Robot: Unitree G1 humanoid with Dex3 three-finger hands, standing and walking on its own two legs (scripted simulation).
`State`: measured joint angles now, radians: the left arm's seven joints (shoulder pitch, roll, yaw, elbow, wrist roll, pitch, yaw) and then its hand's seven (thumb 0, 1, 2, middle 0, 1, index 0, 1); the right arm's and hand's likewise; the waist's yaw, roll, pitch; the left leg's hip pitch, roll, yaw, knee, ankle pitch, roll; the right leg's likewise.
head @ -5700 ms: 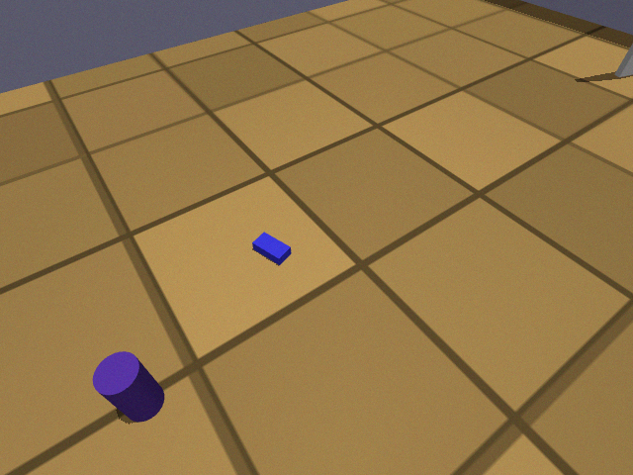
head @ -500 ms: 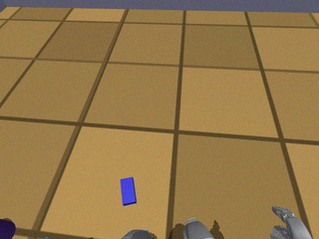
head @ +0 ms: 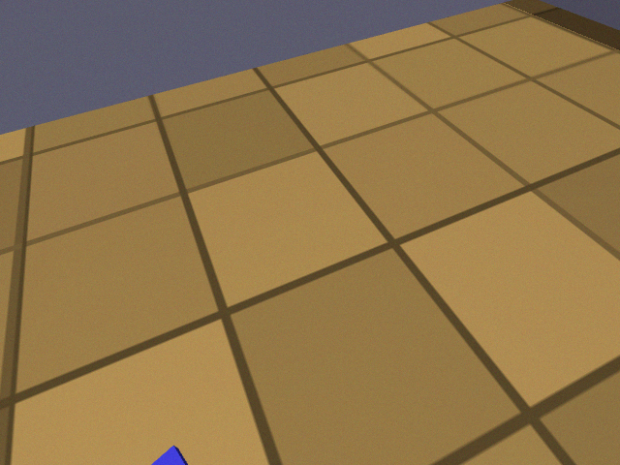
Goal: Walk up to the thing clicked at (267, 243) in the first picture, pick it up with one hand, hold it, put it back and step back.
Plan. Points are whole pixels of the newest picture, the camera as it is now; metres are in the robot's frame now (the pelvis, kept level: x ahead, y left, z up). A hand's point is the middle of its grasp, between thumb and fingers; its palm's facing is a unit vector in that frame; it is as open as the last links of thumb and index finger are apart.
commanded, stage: walk up
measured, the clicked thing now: out of the picture +0.25 +0.42 -0.74
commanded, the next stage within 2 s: stand in 1.46 s
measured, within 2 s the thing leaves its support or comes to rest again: neither
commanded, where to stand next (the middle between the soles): +0.11 +0.03 m, yaw -22 degrees
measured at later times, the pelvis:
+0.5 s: pelvis +0.03 +0.05 -0.01, yaw -15 degrees
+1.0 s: pelvis +0.03 +0.04 -0.01, yaw -23 degrees
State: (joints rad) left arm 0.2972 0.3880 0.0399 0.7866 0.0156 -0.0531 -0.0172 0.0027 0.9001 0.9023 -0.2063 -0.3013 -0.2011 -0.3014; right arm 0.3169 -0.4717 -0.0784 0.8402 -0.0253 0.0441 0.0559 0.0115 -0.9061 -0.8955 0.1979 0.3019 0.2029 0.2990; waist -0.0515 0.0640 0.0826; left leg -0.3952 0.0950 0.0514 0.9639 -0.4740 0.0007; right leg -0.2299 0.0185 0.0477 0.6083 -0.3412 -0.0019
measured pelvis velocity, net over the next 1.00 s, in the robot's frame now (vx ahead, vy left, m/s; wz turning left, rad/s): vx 0.03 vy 0.04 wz -0.41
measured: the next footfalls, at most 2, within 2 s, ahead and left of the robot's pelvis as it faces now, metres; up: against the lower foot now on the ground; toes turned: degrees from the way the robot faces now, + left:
left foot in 0.22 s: +0.18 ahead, +0.15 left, +0.00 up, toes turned -5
right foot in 0.56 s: +0.04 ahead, -0.09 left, +0.00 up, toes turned -20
